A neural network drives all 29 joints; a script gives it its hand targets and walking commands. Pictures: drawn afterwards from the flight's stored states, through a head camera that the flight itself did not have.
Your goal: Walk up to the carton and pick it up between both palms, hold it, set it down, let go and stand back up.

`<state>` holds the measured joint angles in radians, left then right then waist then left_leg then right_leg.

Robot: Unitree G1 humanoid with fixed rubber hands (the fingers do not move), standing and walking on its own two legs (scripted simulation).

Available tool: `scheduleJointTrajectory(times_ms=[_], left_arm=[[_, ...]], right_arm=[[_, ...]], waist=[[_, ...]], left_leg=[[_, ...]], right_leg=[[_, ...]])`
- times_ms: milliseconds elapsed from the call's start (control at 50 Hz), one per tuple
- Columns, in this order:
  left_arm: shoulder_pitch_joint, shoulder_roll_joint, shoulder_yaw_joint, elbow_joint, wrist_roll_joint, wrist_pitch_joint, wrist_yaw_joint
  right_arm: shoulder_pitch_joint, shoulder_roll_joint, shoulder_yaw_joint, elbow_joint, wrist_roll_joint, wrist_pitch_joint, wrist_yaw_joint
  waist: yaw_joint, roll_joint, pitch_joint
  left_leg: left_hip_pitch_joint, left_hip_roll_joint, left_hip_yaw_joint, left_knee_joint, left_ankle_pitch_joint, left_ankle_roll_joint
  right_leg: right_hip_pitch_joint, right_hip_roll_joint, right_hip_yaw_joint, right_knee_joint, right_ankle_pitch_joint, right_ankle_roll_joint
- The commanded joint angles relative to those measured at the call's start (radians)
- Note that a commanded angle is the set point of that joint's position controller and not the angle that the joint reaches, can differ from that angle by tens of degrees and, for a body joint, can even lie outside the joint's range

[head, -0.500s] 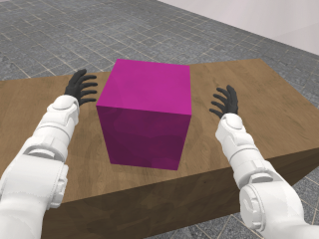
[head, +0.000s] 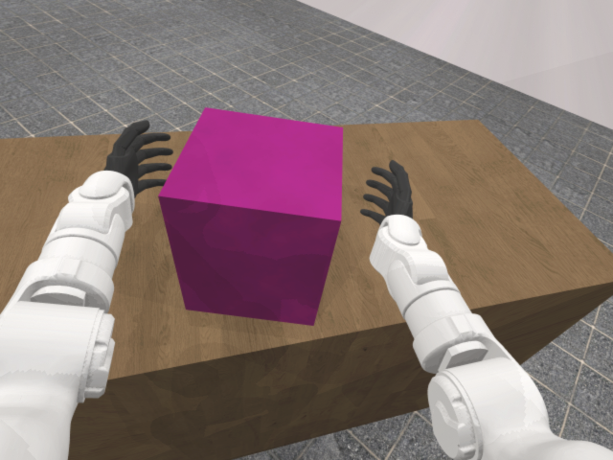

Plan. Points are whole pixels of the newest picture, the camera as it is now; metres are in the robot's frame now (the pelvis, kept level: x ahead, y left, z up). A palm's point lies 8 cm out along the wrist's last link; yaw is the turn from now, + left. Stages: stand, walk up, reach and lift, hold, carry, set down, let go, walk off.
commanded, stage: set down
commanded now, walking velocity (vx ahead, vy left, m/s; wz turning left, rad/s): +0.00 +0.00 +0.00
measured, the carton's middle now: (261, 221) +0.48 -0.01 +0.04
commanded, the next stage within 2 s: none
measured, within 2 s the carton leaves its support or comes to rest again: neither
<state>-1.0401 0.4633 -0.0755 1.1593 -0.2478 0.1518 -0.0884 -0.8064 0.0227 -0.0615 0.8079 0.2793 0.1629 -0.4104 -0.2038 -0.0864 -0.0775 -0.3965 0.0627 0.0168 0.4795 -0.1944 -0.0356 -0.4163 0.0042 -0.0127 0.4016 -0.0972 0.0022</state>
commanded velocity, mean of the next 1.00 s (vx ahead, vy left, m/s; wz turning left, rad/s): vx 0.00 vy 0.00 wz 0.00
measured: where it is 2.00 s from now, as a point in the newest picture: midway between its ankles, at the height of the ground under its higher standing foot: outside the picture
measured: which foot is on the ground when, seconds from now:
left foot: down 0.00-1.00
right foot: down 0.00-1.00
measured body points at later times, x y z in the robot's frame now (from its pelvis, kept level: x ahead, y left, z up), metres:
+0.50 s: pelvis +0.03 +0.02 +0.00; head +0.05 +0.06 +0.45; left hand +0.49 +0.19 +0.16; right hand +0.39 -0.17 +0.13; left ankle +0.02 +0.14 -0.74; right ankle +0.06 -0.12 -0.74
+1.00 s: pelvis +0.04 +0.03 +0.01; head +0.07 +0.05 +0.46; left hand +0.42 +0.22 +0.09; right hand +0.33 -0.18 +0.10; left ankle +0.02 +0.14 -0.74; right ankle +0.06 -0.12 -0.74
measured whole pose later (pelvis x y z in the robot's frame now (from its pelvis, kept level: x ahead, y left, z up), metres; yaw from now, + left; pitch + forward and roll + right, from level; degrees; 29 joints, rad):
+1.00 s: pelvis +0.04 +0.03 +0.01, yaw -1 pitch -2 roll -2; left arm -0.37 0.42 0.06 0.20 -0.24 0.46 -0.16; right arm -0.12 -0.08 0.02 -0.04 0.27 0.28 -0.40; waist -0.09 -0.04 0.10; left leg -0.14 0.05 0.04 0.42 -0.25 0.00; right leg -0.14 -0.01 0.01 0.29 -0.12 0.04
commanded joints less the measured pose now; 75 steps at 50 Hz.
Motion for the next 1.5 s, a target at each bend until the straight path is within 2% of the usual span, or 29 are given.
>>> scheduleJointTrajectory(times_ms=[0,140,160,180,200,220,260,280,360,440,460,480,580,600,620,680,700,740,760,800,820,860,880,900,940,1080,1220,1380,1480], left_arm=[[-0.604,0.199,0.045,-0.347,-0.042,0.017,0.007],[-0.331,0.189,0.117,-0.594,-0.028,0.085,-0.007],[-0.516,0.234,0.117,-0.612,-0.050,0.101,-0.010],[-0.181,0.156,0.134,-0.656,0.007,0.112,-0.019],[-0.537,0.249,0.143,-0.707,-0.027,0.131,-0.020],[-0.270,0.184,0.120,-0.669,-0.012,0.142,-0.021],[-0.424,0.234,0.136,-0.740,-0.015,0.174,-0.034],[-0.261,0.192,0.124,-0.756,0.002,0.187,-0.035],[-0.384,0.224,0.108,-0.743,-0.015,0.253,-0.033],[-0.159,0.176,0.141,-0.761,0.034,0.301,-0.044],[-0.411,0.222,0.116,-0.724,-0.011,0.304,-0.039],[-0.198,0.179,0.124,-0.701,0.011,0.315,-0.044],[-0.161,0.175,0.149,-0.810,0.003,0.318,-0.063],[0.065,0.134,0.165,-0.817,0.044,0.324,-0.072],[-0.110,0.186,0.179,-0.877,0.018,0.325,-0.075],[0.159,0.145,0.196,-0.960,0.044,0.317,-0.074],[-0.123,0.200,0.181,-0.938,-0.002,0.307,-0.072],[0.011,0.193,0.183,-1.015,-0.008,0.285,-0.066],[0.192,0.171,0.225,-1.056,0.023,0.281,-0.067],[-0.007,0.216,0.201,-1.037,-0.029,0.274,-0.063],[0.282,0.171,0.223,-1.125,0.009,0.260,-0.063],[0.157,0.207,0.226,-1.147,-0.010,0.259,-0.064],[0.417,0.157,0.245,-1.209,0.022,0.256,-0.071],[0.215,0.202,0.226,-1.205,-0.008,0.252,-0.078],[0.381,0.177,0.216,-1.201,0.021,0.241,-0.079],[0.350,0.218,0.192,-1.114,-0.040,0.205,-0.080],[0.579,0.186,0.180,-1.139,-0.046,0.142,-0.094],[0.485,0.243,0.146,-1.143,-0.103,0.079,-0.082],[0.632,0.234,0.136,-1.155,-0.116,0.042,-0.076]], right_arm=[[-0.511,-0.150,-0.059,-0.445,-0.046,-0.023,-0.016],[-0.176,-0.114,0.003,-0.605,-0.039,0.012,-0.029],[-0.361,-0.161,-0.035,-0.617,-0.057,0.037,-0.029],[-0.015,-0.091,0.044,-0.596,-0.023,0.021,-0.027],[-0.378,-0.170,-0.008,-0.695,-0.043,0.040,-0.029],[-0.105,-0.115,0.045,-0.607,-0.007,0.050,-0.024],[-0.253,-0.164,0.013,-0.669,-0.011,0.066,-0.025],[-0.078,-0.141,0.046,-0.641,0.003,0.073,-0.020],[-0.197,-0.191,-0.001,-0.674,0.002,0.123,-0.014],[-0.021,-0.193,0.034,-0.682,0.022,0.124,-0.012],[-0.285,-0.245,-0.017,-0.696,0.017,0.141,-0.007],[-0.063,-0.201,0.023,-0.656,0.030,0.143,-0.010],[-0.054,-0.216,0.022,-0.769,0.029,0.123,-0.012],[0.185,-0.186,0.056,-0.740,0.035,0.107,-0.011],[-0.018,-0.225,0.021,-0.856,0.021,0.105,-0.012],[0.254,-0.187,0.059,-0.891,0.020,0.085,0.002],[-0.014,-0.232,0.017,-0.935,-0.006,0.102,0.003],[0.143,-0.204,0.023,-0.990,-0.008,0.089,0.011],[0.307,-0.173,0.071,-1.007,0.005,0.077,0.014],[0.125,-0.195,0.027,-1.018,-0.023,0.100,0.015],[0.416,-0.159,0.060,-1.077,-0.003,0.070,0.019],[0.326,-0.168,0.055,-1.066,-0.025,0.085,0.021],[0.595,-0.129,0.095,-1.066,-0.005,0.063,0.023],[0.389,-0.174,0.058,-1.094,-0.032,0.070,0.018],[0.577,-0.129,0.100,-1.043,-0.031,0.065,0.016],[0.520,-0.151,0.049,-1.064,-0.074,0.096,0.002],[0.742,-0.121,0.069,-1.073,-0.097,0.046,-0.002],[0.658,-0.131,0.034,-1.112,-0.136,0.094,0.010],[0.782,-0.104,0.077,-1.138,-0.119,0.098,0.022]], waist=[[0.012,0.256,-0.633],[0.037,0.218,-0.694],[0.021,0.241,-0.729],[0.047,0.229,-0.643],[0.052,0.266,-0.724],[0.034,0.248,-0.609],[0.045,0.277,-0.613],[0.045,0.290,-0.552],[0.029,0.292,-0.465],[0.059,0.265,-0.390],[0.045,0.289,-0.407],[0.044,0.233,-0.360],[0.047,0.188,-0.408],[0.042,0.168,-0.371],[0.063,0.172,-0.445],[0.076,0.148,-0.414],[0.067,0.161,-0.446],[0.070,0.150,-0.434],[0.111,0.154,-0.422],[0.087,0.170,-0.425],[0.111,0.171,-0.432],[0.118,0.205,-0.419],[0.129,0.195,-0.389],[0.123,0.206,-0.405],[0.134,0.225,-0.330],[0.116,0.212,-0.201],[0.145,0.188,-0.155],[0.164,0.196,-0.041],[0.199,0.217,-0.017]], left_leg=[[0.200,-0.100,0.057,-0.057,0.018,0.024],[0.301,-0.093,0.041,-0.050,0.150,0.026],[0.274,-0.091,0.049,-0.055,0.107,0.022],[0.347,-0.086,0.038,-0.052,0.185,0.022],[0.276,-0.087,0.049,-0.056,0.135,0.021],[0.309,-0.081,0.035,-0.060,0.158,0.024],[0.317,-0.083,0.045,-0.059,0.165,0.008],[0.348,-0.073,0.030,-0.064,0.181,0.009],[0.305,-0.067,0.033,-0.076,0.133,0.003],[0.370,-0.060,0.020,-0.083,0.257,0.001],[0.306,-0.060,0.031,-0.075,0.210,-0.010],[0.344,-0.053,0.021,-0.069,0.237,-0.001],[0.410,-0.059,0.019,-0.046,0.383,-0.011],[0.456,-0.058,0.011,-0.047,0.446,-0.008],[0.426,-0.064,0.020,-0.048,0.428,-0.008],[0.484,-0.058,0.012,-0.049,0.495,-0.007],[0.410,-0.065,0.021,-0.056,0.409,-0.001],[0.416,-0.066,0.021,-0.056,0.417,-0.001],[0.455,-0.062,0.020,-0.058,0.475,0.006],[0.369,-0.064,0.025,-0.056,0.402,0.000],[0.442,-0.065,0.019,-0.058,0.472,-0.002],[0.396,-0.073,0.027,-0.072,0.416,0.002],[0.462,-0.072,0.019,-0.072,0.476,0.000],[0.419,-0.076,0.029,-0.077,0.412,-0.005],[0.426,-0.078,0.028,-0.090,0.385,-0.003],[0.288,-0.067,0.029,-0.138,0.079,0.015],[0.330,-0.047,0.017,-0.118,0.175,0.002],[0.120,0.012,0.003,-0.205,-0.150,0.037],[0.117,0.016,0.008,-0.193,-0.070,0.033]], right_leg=[[0.328,0.019,-0.033,-0.015,0.200,0.000],[0.425,0.026,-0.020,0.008,0.414,0.003],[0.391,0.020,-0.027,0.018,0.377,0.001],[0.460,0.026,-0.021,0.007,0.458,0.003],[0.419,0.018,-0.024,0.020,0.404,-0.002],[0.438,0.025,-0.026,0.016,0.428,-0.001],[0.414,0.026,-0.037,0.014,0.404,-0.001],[0.434,0.035,-0.046,0.013,0.406,-0.002],[0.378,0.040,-0.058,-0.007,0.315,-0.003],[0.433,0.050,-0.054,-0.018,0.392,-0.004],[0.359,0.050,-0.058,-0.015,0.293,-0.008],[0.396,0.056,-0.061,-0.029,0.358,-0.009],[0.419,0.067,-0.066,-0.037,0.453,-0.005],[0.452,0.074,-0.069,-0.042,0.514,-0.003],[0.456,0.070,-0.057,-0.042,0.471,-0.002],[0.478,0.076,-0.065,-0.048,0.534,0.002],[0.419,0.071,-0.065,-0.050,0.426,0.001],[0.436,0.065,-0.065,-0.052,0.445,-0.008],[0.490,0.064,-0.048,-0.050,0.516,-0.005],[0.460,0.052,-0.041,-0.036,0.459,-0.010],[0.518,0.056,-0.046,-0.041,0.544,-0.006],[0.502,0.045,-0.024,-0.045,0.477,-0.014],[0.558,0.045,-0.019,-0.053,0.555,-0.011],[0.517,0.038,-0.020,-0.055,0.487,-0.012],[0.537,0.031,-0.018,-0.058,0.481,-0.013],[0.482,0.004,-0.020,-0.077,0.223,-0.030],[0.473,0.008,-0.020,-0.078,0.219,-0.047],[0.492,0.015,-0.027,-0.037,-0.044,-0.057],[0.512,0.011,-0.010,-0.026,-0.019,-0.072]])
